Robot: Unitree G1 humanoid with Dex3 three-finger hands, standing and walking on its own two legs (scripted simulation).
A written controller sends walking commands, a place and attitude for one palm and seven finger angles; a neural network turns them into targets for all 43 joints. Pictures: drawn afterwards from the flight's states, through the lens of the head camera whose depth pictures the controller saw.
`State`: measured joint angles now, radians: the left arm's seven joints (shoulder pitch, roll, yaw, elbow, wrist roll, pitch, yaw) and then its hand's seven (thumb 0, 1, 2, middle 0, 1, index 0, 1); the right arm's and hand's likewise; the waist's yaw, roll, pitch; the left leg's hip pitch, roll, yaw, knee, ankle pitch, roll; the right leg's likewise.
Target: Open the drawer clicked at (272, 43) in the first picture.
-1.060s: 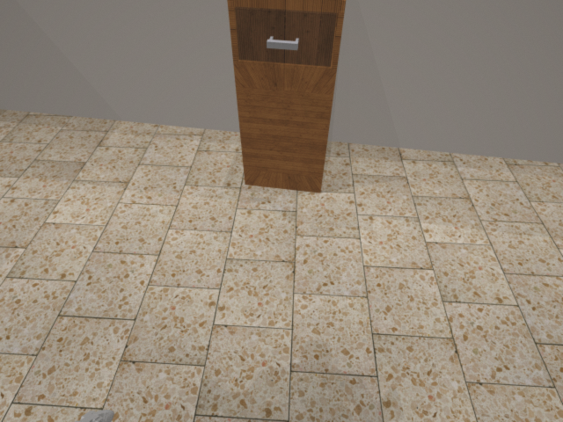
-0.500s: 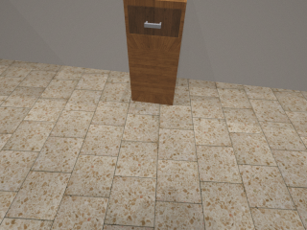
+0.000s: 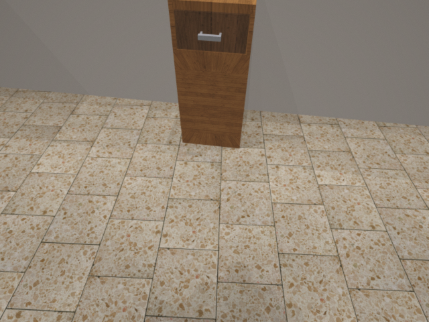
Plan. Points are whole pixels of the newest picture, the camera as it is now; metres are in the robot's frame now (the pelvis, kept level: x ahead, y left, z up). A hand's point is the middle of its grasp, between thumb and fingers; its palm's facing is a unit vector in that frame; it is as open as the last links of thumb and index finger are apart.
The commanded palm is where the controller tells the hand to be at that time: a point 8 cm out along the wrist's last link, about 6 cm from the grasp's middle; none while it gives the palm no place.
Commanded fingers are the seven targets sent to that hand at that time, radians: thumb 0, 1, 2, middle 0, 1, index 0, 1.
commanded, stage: look at it before walking up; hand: left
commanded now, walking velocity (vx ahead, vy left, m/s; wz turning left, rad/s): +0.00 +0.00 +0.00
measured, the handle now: (210, 35) +1.32 +0.09 -0.02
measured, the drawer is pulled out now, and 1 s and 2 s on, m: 0.00 0.00 0.00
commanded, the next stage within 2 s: walk to a spot facing it in 0.38 s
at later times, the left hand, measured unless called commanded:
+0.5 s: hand out of the picture +0.07 +0.24 -0.16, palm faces -0.03 -0.94 -0.33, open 7.4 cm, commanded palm none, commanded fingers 0.00 0.90 0.90 -0.20 -0.30 -0.20 -0.30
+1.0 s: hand out of the picture +0.13 +0.18 -0.19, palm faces -0.09 -0.99 -0.13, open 7.4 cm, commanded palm none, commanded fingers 0.00 0.90 0.90 -0.20 -0.30 -0.20 -0.30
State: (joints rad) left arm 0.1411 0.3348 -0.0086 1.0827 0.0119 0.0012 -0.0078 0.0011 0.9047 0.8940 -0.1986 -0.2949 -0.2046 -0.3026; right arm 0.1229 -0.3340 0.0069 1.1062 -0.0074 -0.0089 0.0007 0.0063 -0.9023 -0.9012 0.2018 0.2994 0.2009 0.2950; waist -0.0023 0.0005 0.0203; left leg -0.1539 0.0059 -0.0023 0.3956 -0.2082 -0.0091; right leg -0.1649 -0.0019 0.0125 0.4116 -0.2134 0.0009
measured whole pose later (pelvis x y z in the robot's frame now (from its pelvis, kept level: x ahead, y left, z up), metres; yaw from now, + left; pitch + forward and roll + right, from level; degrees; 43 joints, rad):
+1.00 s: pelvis +0.12 +0.01 -0.01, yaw -5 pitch -1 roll +0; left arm 0.29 0.18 0.04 1.09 0.02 0.02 -0.03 0.01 0.91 0.89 -0.20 -0.29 -0.20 -0.30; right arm 0.48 -0.11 0.00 1.16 -0.02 -0.08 -0.03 0.00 -0.91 -0.90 0.20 0.30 0.20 0.29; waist -0.04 -0.02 0.05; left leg 0.02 0.02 0.08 0.41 -0.41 0.01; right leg -0.51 -0.06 -0.08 1.01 -0.37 -0.02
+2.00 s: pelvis +0.49 +0.00 +0.00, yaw -3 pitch -1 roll +0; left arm 0.23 0.18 0.06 1.08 0.03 0.02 -0.01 0.01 0.93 0.89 -0.19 -0.29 -0.20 -0.30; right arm 0.40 -0.11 -0.03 1.13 -0.02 -0.06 -0.03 0.00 -0.92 -0.90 0.20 0.30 0.20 0.29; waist -0.02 -0.03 0.04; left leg -0.05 0.01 0.22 0.33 -0.26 0.06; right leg -0.52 -0.13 -0.08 0.86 -0.20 0.03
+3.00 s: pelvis +0.78 -0.06 -0.01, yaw -5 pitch -2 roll +1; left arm 0.22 0.18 0.05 1.05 0.02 0.04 0.03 0.00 0.92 0.89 -0.19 -0.29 -0.20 -0.30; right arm 0.23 -0.13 -0.03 1.09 -0.02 0.01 -0.04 0.00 -0.93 -0.90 0.20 0.30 0.20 0.29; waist -0.01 -0.02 0.07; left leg -0.17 0.03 0.17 0.46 -0.25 0.02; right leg -0.36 -0.06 -0.06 0.74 -0.35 0.02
